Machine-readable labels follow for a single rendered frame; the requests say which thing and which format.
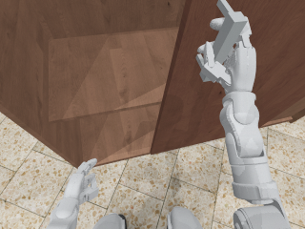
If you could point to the left robot forearm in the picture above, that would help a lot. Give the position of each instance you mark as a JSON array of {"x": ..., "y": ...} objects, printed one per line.
[{"x": 65, "y": 214}]

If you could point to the handle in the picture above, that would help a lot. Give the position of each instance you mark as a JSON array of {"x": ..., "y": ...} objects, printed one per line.
[{"x": 231, "y": 28}]

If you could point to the robot right upper arm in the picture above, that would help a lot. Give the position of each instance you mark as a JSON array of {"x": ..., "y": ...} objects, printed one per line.
[{"x": 259, "y": 217}]

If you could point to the wardrobe door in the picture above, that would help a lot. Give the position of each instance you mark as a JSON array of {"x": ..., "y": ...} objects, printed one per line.
[
  {"x": 190, "y": 109},
  {"x": 294, "y": 109}
]

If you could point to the robot thigh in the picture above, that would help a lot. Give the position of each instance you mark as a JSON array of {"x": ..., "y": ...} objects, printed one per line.
[
  {"x": 112, "y": 221},
  {"x": 182, "y": 218}
]

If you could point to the robot left thigh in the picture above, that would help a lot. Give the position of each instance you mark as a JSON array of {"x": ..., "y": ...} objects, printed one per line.
[{"x": 112, "y": 221}]

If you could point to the robot right thigh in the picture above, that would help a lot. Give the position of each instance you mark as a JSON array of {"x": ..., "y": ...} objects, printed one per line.
[{"x": 182, "y": 218}]

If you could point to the right robot forearm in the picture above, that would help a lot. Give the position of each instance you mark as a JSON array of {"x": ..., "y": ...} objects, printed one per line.
[{"x": 246, "y": 152}]

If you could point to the robot left hand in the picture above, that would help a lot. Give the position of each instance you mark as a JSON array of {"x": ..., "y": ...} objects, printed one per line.
[{"x": 77, "y": 186}]

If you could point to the robot right hand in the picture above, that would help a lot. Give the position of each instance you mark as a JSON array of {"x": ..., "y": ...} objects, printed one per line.
[{"x": 240, "y": 62}]

